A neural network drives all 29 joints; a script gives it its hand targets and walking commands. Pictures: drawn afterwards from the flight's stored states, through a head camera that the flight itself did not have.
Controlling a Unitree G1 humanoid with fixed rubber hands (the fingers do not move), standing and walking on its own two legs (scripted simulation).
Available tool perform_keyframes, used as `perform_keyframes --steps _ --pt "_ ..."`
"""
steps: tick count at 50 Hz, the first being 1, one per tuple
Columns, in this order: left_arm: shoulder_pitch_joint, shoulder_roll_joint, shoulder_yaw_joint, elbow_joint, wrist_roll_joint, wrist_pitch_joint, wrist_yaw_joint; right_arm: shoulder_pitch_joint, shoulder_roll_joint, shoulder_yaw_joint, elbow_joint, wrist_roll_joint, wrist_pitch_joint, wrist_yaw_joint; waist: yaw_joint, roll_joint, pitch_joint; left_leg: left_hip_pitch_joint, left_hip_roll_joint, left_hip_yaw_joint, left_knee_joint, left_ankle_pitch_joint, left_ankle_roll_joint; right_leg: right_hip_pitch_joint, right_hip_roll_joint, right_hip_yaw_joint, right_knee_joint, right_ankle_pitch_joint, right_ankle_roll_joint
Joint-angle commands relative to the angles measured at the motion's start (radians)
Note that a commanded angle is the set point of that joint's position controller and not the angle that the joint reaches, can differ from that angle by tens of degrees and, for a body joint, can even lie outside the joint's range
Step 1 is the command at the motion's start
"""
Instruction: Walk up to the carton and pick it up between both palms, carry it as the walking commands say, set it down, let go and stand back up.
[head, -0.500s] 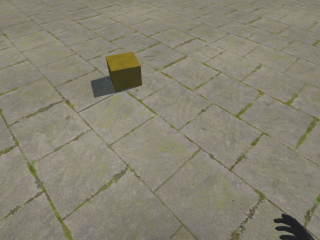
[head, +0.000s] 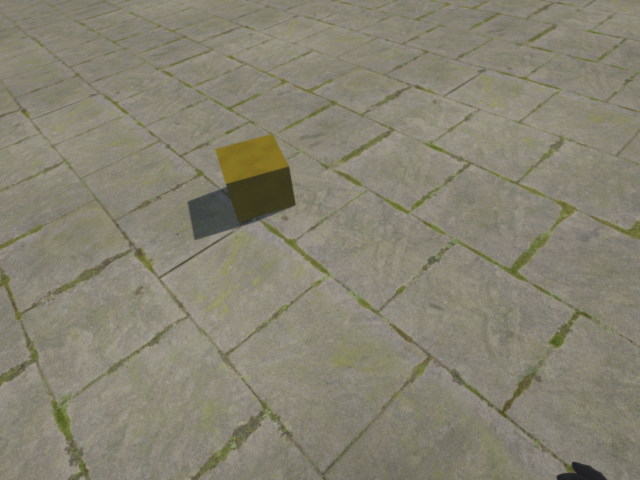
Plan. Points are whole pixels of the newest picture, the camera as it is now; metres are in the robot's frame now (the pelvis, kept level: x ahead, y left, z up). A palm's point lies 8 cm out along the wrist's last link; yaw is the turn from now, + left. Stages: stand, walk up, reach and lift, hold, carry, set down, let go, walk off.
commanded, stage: walk up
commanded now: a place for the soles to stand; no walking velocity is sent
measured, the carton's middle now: (255, 177) +1.54 +0.35 -0.65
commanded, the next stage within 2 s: none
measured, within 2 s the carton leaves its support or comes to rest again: neither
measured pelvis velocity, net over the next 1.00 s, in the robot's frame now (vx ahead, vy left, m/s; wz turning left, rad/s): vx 0.43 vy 0.08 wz -0.02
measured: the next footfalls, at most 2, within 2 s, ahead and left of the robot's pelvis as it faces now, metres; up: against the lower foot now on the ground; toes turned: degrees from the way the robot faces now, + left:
left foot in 0.32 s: +0.32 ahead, +0.18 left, +0.00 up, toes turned +9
right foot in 0.78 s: +0.50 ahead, -0.04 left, +0.00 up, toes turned -11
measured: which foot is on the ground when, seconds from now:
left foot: up 0.00-0.30, down 0.32-0.80, up 0.82-1.00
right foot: down 0.00-0.34, up 0.36-0.76, down 0.78-1.00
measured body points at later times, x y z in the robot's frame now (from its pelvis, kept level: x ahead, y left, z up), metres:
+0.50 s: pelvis +0.24 +0.09 +0.00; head +0.25 +0.11 +0.45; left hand +0.31 +0.40 -0.12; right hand +0.33 -0.24 -0.07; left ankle +0.28 +0.18 -0.73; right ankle +0.20 -0.08 -0.66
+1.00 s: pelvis +0.43 +0.08 +0.00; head +0.43 +0.07 +0.45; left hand +0.50 +0.41 -0.09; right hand +0.53 -0.23 -0.10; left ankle +0.47 +0.25 -0.68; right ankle +0.46 -0.03 -0.73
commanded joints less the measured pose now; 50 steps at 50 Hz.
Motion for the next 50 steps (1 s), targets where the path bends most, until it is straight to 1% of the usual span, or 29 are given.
perform_keyframes --steps 1,4,5,8,11,13,14,15,16,17,18,20,22,23,25,29,32,34,35,36,37,38,39,40,41,44,48,49,50 --pt "0.073 0.295 0.124 -0.038 0.0 -0.056 0.012 -0.072 -0.166 -0.058 -0.043 -0.01 -0.009 0.035 0.032 -0.163 0.099 -0.273 0.084 -0.006 -0.149 0.129 -0.045 0.16 -0.213 0.218 -0.37 -0.1 -0.158" --pt "0.057 0.311 0.128 -0.044 -0.004 -0.058 0.011 -0.153 -0.178 -0.06 -0.053 -0.014 -0.004 0.046 0.047 -0.199 0.137 -0.245 0.106 0.016 -0.258 0.228 -0.049 0.14 -0.184 0.155 -0.386 -0.184 -0.134" --pt "0.053 0.309 0.132 -0.051 -0.004 -0.058 0.008 -0.185 -0.176 -0.056 -0.055 -0.017 -0.007 0.049 0.05 -0.16 0.151 -0.233 0.106 0.027 -0.296 0.257 -0.045 0.114 -0.192 0.167 -0.403 -0.202 -0.133" --pt "0.035 0.301 0.131 -0.044 -0.005 -0.05 0.002 -0.214 -0.154 -0.053 -0.066 -0.012 -0.009 0.054 0.057 -0.181 0.149 -0.192 0.09 0.061 -0.401 0.317 -0.04 0.145 -0.159 0.083 -0.37 -0.104 -0.113" --pt "0.059 0.306 0.132 -0.04 -0.008 -0.04 0.011 -0.233 -0.162 -0.053 -0.075 -0.005 -0.016 0.052 0.063 -0.174 0.135 -0.19 0.085 0.052 -0.455 0.254 -0.023 0.239 -0.202 0.087 -0.263 0.086 -0.12" --pt "-0.028 0.329 0.137 -0.074 -0.007 -0.033 0.019 -0.138 -0.185 -0.069 -0.059 -0.014 -0.022 0.047 -0.007 -0.16 0.044 -0.035 0.083 0.027 -0.489 0.219 0.008 0.23 -0.242 0.075 -0.159 0.21 -0.115" --pt "-0.072 0.306 0.121 -0.096 -0.008 -0.031 0.023 -0.029 -0.201 -0.091 -0.023 -0.025 -0.028 0.033 -0.066 -0.08 -0.046 0.153 0.03 0.053 -0.524 0.189 0.027 0.182 -0.18 0.038 0.025 0.327 -0.091" --pt "-0.054 0.248 0.106 -0.105 -0.014 -0.024 0.026 0.16 -0.262 -0.11 0.028 -0.041 -0.04 0.009 -0.142 0.086 -0.17 0.409 0.044 -0.084 -0.616 0.078 0.068 0.042 -0.104 0.042 0.387 0.282 -0.041" --pt "0.005 0.153 0.064 -0.138 -0.02 -0.028 0.016 0.243 -0.365 -0.14 0.037 -0.045 -0.05 -0.023 -0.145 0.365 -0.26 0.649 0.285 -0.396 -0.677 0.083 0.114 -0.235 0.003 0.083 0.597 -0.164 0.004" --pt "0.027 0.19 0.068 -0.104 -0.024 -0.03 0.015 0.16 -0.361 -0.128 0.007 -0.024 -0.052 -0.034 -0.112 0.276 -0.211 0.661 0.327 -0.515 -0.748 -0.039 0.171 -0.389 0.071 0.163 0.652 -0.319 0.013" --pt "-0.017 0.261 0.076 -0.091 -0.025 -0.02 0.022 0.103 -0.342 -0.127 -0.016 -0.005 -0.055 -0.033 -0.118 0.13 -0.178 0.632 0.309 -0.442 -0.725 -0.065 0.209 -0.422 0.012 0.201 0.657 -0.265 -0.005" --pt "-0.096 0.228 0.085 -0.089 -0.018 -0.026 0.016 0.1 -0.289 -0.11 -0.007 -0.01 -0.055 -0.042 -0.094 0.012 -0.053 0.5 0.284 -0.298 -0.709 0.296 0.16 -0.448 0.005 0.237 0.639 -0.152 -0.006" --pt "-0.044 0.209 0.084 -0.071 -0.021 -0.007 0.003 0.084 -0.248 -0.094 -0.013 0.001 -0.058 -0.041 -0.065 0.029 -0.036 0.421 0.242 -0.17 -0.741 0.315 0.103 -0.386 -0.015 0.222 0.545 -0.108 0.011" --pt "-0.029 0.2 0.088 -0.053 -0.017 0.0 -0.001 0.074 -0.24 -0.087 -0.013 0.003 -0.066 -0.043 -0.055 0.048 -0.018 0.373 0.238 -0.136 -0.763 0.343 0.102 -0.371 -0.027 0.225 0.524 -0.065 0.025" --pt "-0.007 0.192 0.094 -0.049 -0.011 0.014 -0.009 0.053 -0.238 -0.079 -0.024 0.003 -0.065 -0.033 -0.046 0.096 0.009 0.327 0.218 -0.072 -0.824 0.132 0.098 -0.363 -0.047 0.205 0.45 -0.02 0.039" --pt "-0.083 0.181 0.09 -0.047 -0.013 0.012 -0.025 -0.008 -0.245 -0.082 -0.048 -0.01 -0.064 -0.012 -0.047 0.092 0.102 0.157 0.177 0.045 -0.906 -0.001 0.102 -0.23 -0.04 0.129 0.199 0.112 0.043" --pt "-0.086 0.165 0.073 -0.059 -0.015 0.011 -0.028 -0.007 -0.243 -0.085 -0.06 -0.013 -0.054 -0.005 -0.066 0.116 0.059 0.222 0.17 0.09 -0.843 0.082 0.104 -0.174 -0.001 0.061 0.077 0.212 0.033" --pt "-0.087 0.144 0.067 -0.058 -0.015 0.001 -0.023 0.01 -0.235 -0.084 -0.058 -0.006 -0.04 -0.011 -0.067 0.069 0.006 0.328 0.19 0.087 -0.741 0.3 0.126 -0.132 0.011 0.066 0.009 0.184 0.025" --pt "-0.045 0.148 0.079 -0.053 -0.008 -0.007 -0.016 -0.001 -0.234 -0.081 -0.063 -0.007 -0.03 -0.012 -0.038 0.097 -0.041 0.374 0.197 0.101 -0.643 0.363 0.121 -0.084 0.036 0.06 -0.054 0.133 0.011" --pt "0.042 0.171 0.091 -0.033 -0.005 -0.012 -0.002 0.021 -0.227 -0.08 -0.064 0.003 -0.024 -0.014 0.005 0.003 -0.15 0.389 0.172 0.134 -0.473 0.462 0.099 0.075 0.061 0.062 -0.132 0.18 0.005" --pt "0.167 0.224 0.115 -0.003 -0.003 -0.021 0.015 0.022 -0.174 -0.063 -0.058 0.001 -0.022 -0.014 0.061 -0.093 -0.244 0.234 0.125 0.122 -0.26 0.35 0.065 0.338 0.015 0.174 -0.166 0.061 -0.01" --pt "0.255 0.337 0.153 0.006 0.005 -0.025 0.035 0.053 -0.123 -0.038 -0.094 0.007 -0.028 -0.012 0.1 -0.286 -0.272 -0.078 0.049 0.108 -0.079 0.093 0.026 0.537 -0.206 0.454 -0.135 -0.004 -0.073" --pt "0.249 0.398 0.17 -0.015 0.001 -0.026 0.047 0.043 -0.147 -0.041 -0.094 -0.005 -0.022 -0.018 0.098 -0.263 -0.191 -0.327 -0.035 0.032 0.085 -0.173 0.005 0.572 -0.336 0.695 -0.201 -0.172 -0.192" --pt "0.226 0.41 0.163 -0.039 -0.011 -0.03 0.05 -0.04 -0.196 -0.053 -0.109 -0.024 -0.012 -0.018 0.096 -0.139 -0.053 -0.372 0.015 -0.057 0.173 -0.13 -0.017 0.398 -0.384 0.776 -0.29 -0.396 -0.226" --pt "0.146 0.33 0.136 -0.049 -0.017 -0.035 0.049 -0.093 -0.195 -0.056 -0.075 -0.011 -0.011 -0.019 0.068 -0.052 0.012 -0.359 0.06 -0.088 0.156 -0.036 -0.001 0.323 -0.339 0.685 -0.297 -0.33 -0.174" --pt "0.09 0.273 0.11 -0.04 -0.007 -0.037 0.039 -0.038 -0.204 -0.07 -0.037 -0.003 -0.006 -0.001 0.033 -0.082 0.123 -0.249 0.085 -0.064 0.008 0.075 -0.032 0.122 -0.211 0.374 -0.316 -0.172 -0.139" --pt "0.074 0.332 0.131 -0.05 0.0 -0.046 0.028 -0.03 -0.18 -0.066 -0.025 -0.015 0.01 0.028 0.032 -0.186 0.112 -0.206 0.1 -0.015 -0.181 0.09 -0.052 0.106 -0.221 0.272 -0.344 -0.216 -0.178" --pt "0.065 0.316 0.131 -0.061 0.002 -0.042 0.024 -0.062 -0.175 -0.065 -0.023 -0.02 0.011 0.03 0.031 -0.136 0.118 -0.172 0.102 0.003 -0.217 0.112 -0.059 0.073 -0.206 0.259 -0.358 -0.28 -0.171" --pt "0.055 0.325 0.135 -0.058 0.001 -0.041 0.026 -0.092 -0.167 -0.063 -0.031 -0.022 0.012 0.035 0.04 -0.156 0.129 -0.177 0.09 0.003 -0.25 0.124 -0.049 0.097 -0.203 0.266 -0.353 -0.273 -0.162"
